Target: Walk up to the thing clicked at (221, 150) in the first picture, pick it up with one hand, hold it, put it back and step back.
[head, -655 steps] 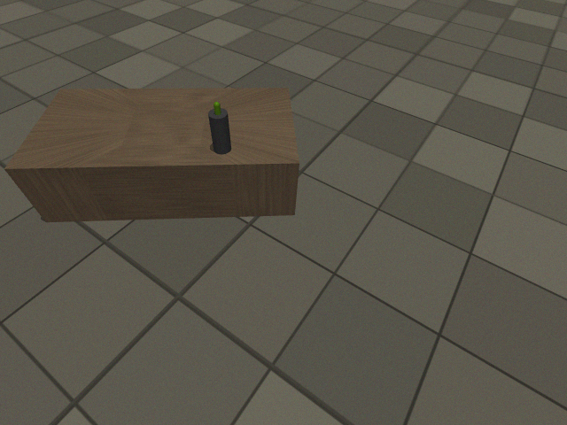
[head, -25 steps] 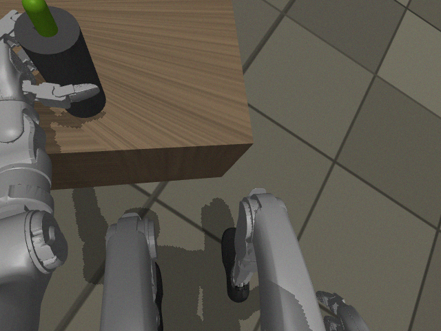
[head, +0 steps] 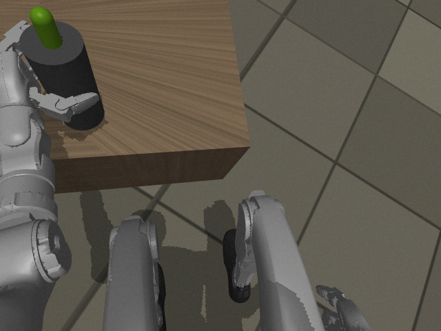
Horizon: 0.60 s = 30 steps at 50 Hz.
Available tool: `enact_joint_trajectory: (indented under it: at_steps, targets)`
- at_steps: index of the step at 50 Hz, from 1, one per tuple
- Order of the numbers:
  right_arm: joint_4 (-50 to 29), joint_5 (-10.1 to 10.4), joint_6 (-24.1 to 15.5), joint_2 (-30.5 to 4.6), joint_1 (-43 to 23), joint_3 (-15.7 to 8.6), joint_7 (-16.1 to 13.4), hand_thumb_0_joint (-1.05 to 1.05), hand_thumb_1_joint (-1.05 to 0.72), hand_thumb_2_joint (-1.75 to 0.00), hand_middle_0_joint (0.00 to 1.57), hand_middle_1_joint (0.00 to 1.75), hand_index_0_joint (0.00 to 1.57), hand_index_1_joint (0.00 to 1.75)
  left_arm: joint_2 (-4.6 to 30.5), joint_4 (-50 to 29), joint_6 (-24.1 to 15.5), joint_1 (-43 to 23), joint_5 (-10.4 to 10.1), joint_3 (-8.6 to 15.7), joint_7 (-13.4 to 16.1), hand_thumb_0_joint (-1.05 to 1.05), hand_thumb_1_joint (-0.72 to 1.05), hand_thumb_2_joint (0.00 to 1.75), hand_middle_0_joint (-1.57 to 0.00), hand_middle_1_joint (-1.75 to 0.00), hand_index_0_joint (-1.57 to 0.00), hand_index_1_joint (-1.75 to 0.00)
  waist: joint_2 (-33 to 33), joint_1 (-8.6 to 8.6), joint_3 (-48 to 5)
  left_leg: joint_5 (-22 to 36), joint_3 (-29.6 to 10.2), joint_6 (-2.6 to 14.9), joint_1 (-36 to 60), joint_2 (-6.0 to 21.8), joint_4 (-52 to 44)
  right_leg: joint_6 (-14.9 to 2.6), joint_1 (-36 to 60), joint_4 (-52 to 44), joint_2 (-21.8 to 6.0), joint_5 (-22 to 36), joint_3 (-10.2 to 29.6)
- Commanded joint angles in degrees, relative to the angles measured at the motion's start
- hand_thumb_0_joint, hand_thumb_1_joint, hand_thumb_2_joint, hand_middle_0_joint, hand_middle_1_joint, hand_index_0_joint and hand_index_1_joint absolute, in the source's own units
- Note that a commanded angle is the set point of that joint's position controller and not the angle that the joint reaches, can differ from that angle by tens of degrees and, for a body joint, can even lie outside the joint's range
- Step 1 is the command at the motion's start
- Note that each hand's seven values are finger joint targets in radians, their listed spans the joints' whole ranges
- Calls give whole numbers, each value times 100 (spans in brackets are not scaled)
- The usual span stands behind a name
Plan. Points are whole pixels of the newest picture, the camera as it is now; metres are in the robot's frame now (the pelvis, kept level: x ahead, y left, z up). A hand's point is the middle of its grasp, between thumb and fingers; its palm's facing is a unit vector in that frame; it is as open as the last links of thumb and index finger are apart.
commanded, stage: settle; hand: left
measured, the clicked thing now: (66, 74) +0.53 +0.17 +0.01
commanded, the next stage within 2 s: lift in 0.86 s
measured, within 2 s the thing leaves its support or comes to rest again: neither
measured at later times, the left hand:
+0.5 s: hand (33, 43) +0.54 +0.20 +0.06, palm faces +0.11 -0.99 -0.04, open 11.0 cm
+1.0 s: hand (30, 28) +0.54 +0.19 +0.08, palm faces +0.11 -0.99 -0.04, open 11.0 cm
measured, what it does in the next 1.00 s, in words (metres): rises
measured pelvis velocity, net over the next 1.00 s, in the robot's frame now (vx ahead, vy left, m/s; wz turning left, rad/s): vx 0.03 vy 0.00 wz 0.00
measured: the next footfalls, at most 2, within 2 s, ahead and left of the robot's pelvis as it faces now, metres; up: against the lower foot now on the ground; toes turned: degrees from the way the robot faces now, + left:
none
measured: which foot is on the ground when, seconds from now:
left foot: down 0.00-1.00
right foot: down 0.00-1.00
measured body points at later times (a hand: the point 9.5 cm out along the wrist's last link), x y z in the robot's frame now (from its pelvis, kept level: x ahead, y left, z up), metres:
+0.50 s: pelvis +0.02 +0.00 +0.06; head +0.23 +0.04 +0.46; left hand +0.53 +0.25 +0.06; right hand +0.07 -0.27 -0.06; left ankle +0.07 +0.11 -0.41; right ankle +0.12 -0.14 -0.41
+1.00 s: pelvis +0.03 +0.00 +0.09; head +0.23 +0.03 +0.49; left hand +0.53 +0.24 +0.09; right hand +0.09 -0.27 -0.04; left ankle +0.07 +0.11 -0.41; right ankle +0.12 -0.14 -0.41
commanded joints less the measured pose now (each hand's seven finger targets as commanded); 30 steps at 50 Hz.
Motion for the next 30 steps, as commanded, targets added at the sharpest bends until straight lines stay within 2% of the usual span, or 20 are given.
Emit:
enact_joint_trajectory:
  at_steps: [1,3,6,7,8,9,10,11,12,13,15,18,20,22,23,24,27,28,29,30]
  targets:
    - [-34,61,-94,-1096,1178,-400,-143,0,-92,-91,20,30,20,30,1349,-1920,-523,-3067,-323,39,119,0,3,139,-138,-159,-139,-160,810,-170,-4318,767,39,99,2279,-70,-1977,-237,3241,-1356,243,514,41]
    - [-24,82,-122,-1135,1051,-381,-165,0,-92,-91,20,30,20,30,1161,-1002,-409,-2398,-318,-55,111,0,-1,140,-137,-158,-138,-160,594,-144,-3821,760,17,99,2226,-50,-2060,-236,3053,-1479,238,473,65]
    - [-30,46,-110,-1111,1129,-444,-201,0,-92,-91,20,30,20,30,1859,-2294,-555,-3226,-298,168,156,0,-5,140,-139,-160,-140,-162,1138,32,-4583,1025,119,81,2767,-39,-2107,-266,3422,-1571,256,679,152]
    - [-26,50,-103,-1049,1121,-401,-183,0,-92,-91,20,30,20,30,1339,-1725,-478,-2820,-310,-56,134,0,-6,140,-140,-161,-141,-162,1018,-13,-4315,1072,83,59,2835,-40,-2187,-282,3334,-1628,258,699,127]
    - [19,56,-124,-1043,1133,-396,-177,0,-92,-91,20,30,20,30,1252,-1911,-485,-2936,-334,-136,113,0,-7,140,-139,-161,-141,-162,1097,-39,-4213,1100,61,43,2880,-37,-2242,-299,3276,-1647,269,717,100]
    - [20,68,-140,-1064,1096,-378,-168,0,-92,-91,20,30,20,30,1019,-1286,-430,-2572,-365,-209,87,0,-7,139,-138,-160,-139,-161,901,-136,-3991,1103,0,44,2834,-38,-2299,-299,3264,-1683,270,722,54]
    - [42,77,-152,-1095,1110,-398,-179,0,-92,-91,20,30,20,30,1126,-1121,-416,-2396,-359,-64,95,0,-9,139,-136,-158,-138,-160,819,-73,-3850,1196,-27,40,2793,-13,-2334,-298,3201,-1684,279,785,31]
    - [-1,85,-146,-1125,1038,-394,-186,0,-92,-91,20,30,20,30,1097,-642,-373,-1914,-358,-85,70,0,-9,138,-136,-158,-138,-159,629,-66,-3701,1216,-30,60,2658,-14,-2340,-281,3299,-1730,270,822,35]
    - [-10,84,-142,-1147,1086,-403,-194,0,-91,-91,20,30,20,30,1416,-1180,-440,-2299,-369,104,73,0,-7,140,-136,-158,-138,-159,765,17,-3869,1350,-26,51,2753,0,-2351,-295,3315,-1715,258,930,57]
    - [-40,83,-129,-1134,1094,-415,-202,0,-92,-91,20,30,20,30,1562,-1465,-483,-2506,-366,134,78,0,-7,140,-137,-159,-139,-161,911,55,-4123,1431,-26,39,2994,2,-2410,-301,3410,-1741,264,968,68]
    - [-32,76,-113,-1066,1131,-390,-188,0,-92,-91,20,30,20,30,1341,-1621,-502,-2761,-330,-82,48,0,-5,141,-140,-162,-143,-162,1076,-12,-4133,1497,-60,10,3287,9,-2526,-328,3380,-1805,283,974,43]
    - [23,87,-148,-1094,1113,-399,-178,0,-92,-91,20,30,20,30,1253,-1195,-514,-2385,-377,14,25,0,-6,140,-137,-159,-139,-159,976,-7,-3906,1585,-154,-17,3383,38,-2619,-338,3218,-1797,286,982,-16]
    - [-5,82,-153,-1091,1116,-412,-189,0,-93,-91,20,30,20,30,1264,-1215,-531,-2321,-408,17,-15,0,-7,139,-138,-159,-140,-160,864,-27,-4006,1544,-91,26,3288,30,-2612,-313,3484,-1895,291,1023,18]
    - [-38,82,-150,-1087,1126,-410,-190,0,-92,-91,20,30,20,30,1461,-1667,-592,-2676,-425,39,-33,0,-6,139,-139,-159,-141,-160,990,14,-4225,1513,-73,16,3392,18,-2699,-315,3694,-1941,292,1027,48]
    - [-47,82,-149,-1101,1101,-404,-187,0,-92,-91,20,30,20,30,1261,-1323,-549,-2417,-443,-7,-57,0,-4,140,-138,-159,-141,-160,971,14,-4252,1745,-127,5,3658,37,-2714,-326,3553,-1945,282,1143,33]
    - [-40,79,-152,-1099,1149,-423,-197,0,-92,-91,20,30,20,30,1497,-1803,-601,-2696,-420,42,-51,0,-5,138,-137,-158,-139,-159,1061,39,-4410,1764,-84,10,3660,29,-2718,-331,3671,-1967,309,1152,34]
    - [-15,80,-145,-1087,1159,-399,-193,0,-92,-91,20,30,20,30,1308,-1563,-570,-2455,-452,-22,-50,0,-3,138,-136,-157,-138,-158,1113,69,-4386,2038,-156,-32,3948,45,-2821,-353,3632,-1990,303,1282,23]
    - [-15,82,-146,-1100,1189,-408,-195,0,-92,-91,20,30,20,30,1417,-1789,-598,-2603,-449,21,-42,0,-3,138,-134,-155,-136,-156,1177,71,-4457,2080,-178,-38,4067,63,-2853,-359,3587,-2006,311,1259,11]
    - [-12,80,-144,-1072,1147,-385,-196,0,-92,-91,20,30,20,30,1178,-1282,-550,-2224,-453,-87,-60,0,-2,139,-134,-156,-135,-157,1070,26,-4229,2028,-184,-30,3980,56,-2861,-344,3576,-2058,299,1250,15]
    - [-6,76,-153,-1081,1146,-400,-190,0,-92,-91,20,30,20,30,1293,-1606,-583,-2469,-460,-25,-35,0,-2,139,-134,-155,-136,-156,1050,23,-4323,2039,-176,-24,3953,64,-2843,-350,3618,-2055,309,1284,14]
